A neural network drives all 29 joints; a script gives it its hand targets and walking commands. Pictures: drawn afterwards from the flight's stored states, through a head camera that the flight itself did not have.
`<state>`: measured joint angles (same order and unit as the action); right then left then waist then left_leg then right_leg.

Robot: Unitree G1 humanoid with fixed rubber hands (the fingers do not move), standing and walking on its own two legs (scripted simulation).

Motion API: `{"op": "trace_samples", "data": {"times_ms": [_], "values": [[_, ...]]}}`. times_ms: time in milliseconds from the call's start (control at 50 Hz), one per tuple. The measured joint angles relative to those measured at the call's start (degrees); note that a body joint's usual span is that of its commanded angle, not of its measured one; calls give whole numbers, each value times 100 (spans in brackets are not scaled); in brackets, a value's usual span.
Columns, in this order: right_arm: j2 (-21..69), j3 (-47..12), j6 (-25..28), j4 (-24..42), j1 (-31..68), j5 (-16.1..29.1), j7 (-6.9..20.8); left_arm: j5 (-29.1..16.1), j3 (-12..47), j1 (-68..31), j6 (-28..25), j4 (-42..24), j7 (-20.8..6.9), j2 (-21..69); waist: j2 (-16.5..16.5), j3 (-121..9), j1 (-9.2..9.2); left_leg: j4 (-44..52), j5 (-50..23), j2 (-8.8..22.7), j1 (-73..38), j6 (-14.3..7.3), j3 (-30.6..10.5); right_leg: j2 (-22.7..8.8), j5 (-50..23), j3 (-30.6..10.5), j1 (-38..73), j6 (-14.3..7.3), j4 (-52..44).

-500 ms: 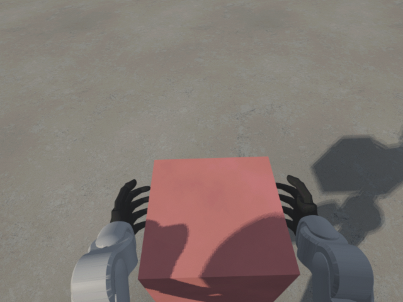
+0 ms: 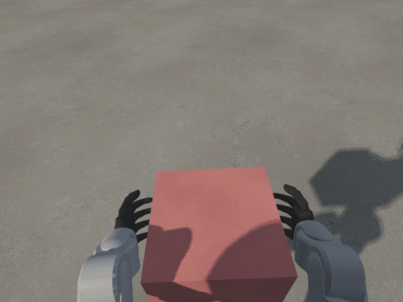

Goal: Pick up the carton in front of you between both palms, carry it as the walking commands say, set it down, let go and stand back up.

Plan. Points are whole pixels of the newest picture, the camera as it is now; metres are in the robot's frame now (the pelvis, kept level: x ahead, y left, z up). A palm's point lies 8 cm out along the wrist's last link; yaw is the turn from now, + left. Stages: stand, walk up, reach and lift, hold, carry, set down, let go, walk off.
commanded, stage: carry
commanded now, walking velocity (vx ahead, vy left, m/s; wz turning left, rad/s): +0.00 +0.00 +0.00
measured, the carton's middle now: (214, 249) +0.24 +0.00 +0.00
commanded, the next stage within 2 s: hold in 1.30 s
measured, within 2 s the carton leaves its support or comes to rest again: neither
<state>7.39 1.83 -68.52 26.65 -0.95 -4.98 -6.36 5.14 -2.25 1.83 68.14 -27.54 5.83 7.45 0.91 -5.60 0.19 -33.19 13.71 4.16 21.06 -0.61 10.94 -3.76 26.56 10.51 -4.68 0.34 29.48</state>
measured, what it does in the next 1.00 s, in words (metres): shifts its weight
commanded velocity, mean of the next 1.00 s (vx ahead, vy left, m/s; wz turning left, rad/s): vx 0.00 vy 0.00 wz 0.00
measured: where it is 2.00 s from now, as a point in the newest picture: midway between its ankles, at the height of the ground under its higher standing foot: outside the picture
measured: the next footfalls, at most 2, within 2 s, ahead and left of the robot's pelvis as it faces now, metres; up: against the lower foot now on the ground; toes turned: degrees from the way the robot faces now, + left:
none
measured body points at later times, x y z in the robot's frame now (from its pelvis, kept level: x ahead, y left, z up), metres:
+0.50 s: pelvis -0.05 +0.00 +0.00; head -0.05 +0.00 +0.45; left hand +0.24 +0.15 +0.02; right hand +0.24 -0.15 +0.02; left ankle +0.04 +0.12 -0.73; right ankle -0.12 -0.09 -0.73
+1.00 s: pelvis -0.06 -0.01 +0.00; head -0.06 -0.02 +0.45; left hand +0.23 +0.14 +0.02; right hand +0.24 -0.16 +0.02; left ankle +0.04 +0.12 -0.73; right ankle -0.12 -0.09 -0.73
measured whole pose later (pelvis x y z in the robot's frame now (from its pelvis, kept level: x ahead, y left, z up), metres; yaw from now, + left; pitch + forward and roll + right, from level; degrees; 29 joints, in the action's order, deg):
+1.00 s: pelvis -0.06 -0.01 +0.00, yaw +1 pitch +1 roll +1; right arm 7.7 7.2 -43.2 -4.9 9.2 -12.2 -2.5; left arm 12.0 -7.6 -9.1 42.9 4.6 1.9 7.6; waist 0.2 -1.7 -0.1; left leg -29.8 6.3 5.6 23.8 -0.3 9.8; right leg -2.6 24.2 11.9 -10.5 -1.9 33.7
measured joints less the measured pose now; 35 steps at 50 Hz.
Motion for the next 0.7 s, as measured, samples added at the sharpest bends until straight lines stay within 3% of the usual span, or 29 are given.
{"op": "trace_samples", "data": {"times_ms": [260, 560, 700], "values": [[-12, 170, 894, -1453, 507, -403, 216, 388, -171, -540, -869, 1458, -206, -19, -39, 142, -13, 275, -411, 59, 66, -27, -25, 73, -231, 37, -205, -76, 38], [23, 549, 2546, -3359, 998, -754, 415, 747, -518, -1058, -2513, 3384, -406, 13, -48, 349, -25, 383, -665, 96, 199, -28, -64, 100, -305, 82, -451, -146, 218], [39, 619, 2880, -3346, 1114, -711, 395, 695, -600, -1180, -2846, 3375, -391, 30, -56, 517, -33, 376, -729, 108, 286, -22, -82, 98, -291, 104, -579, -176, 339]]}}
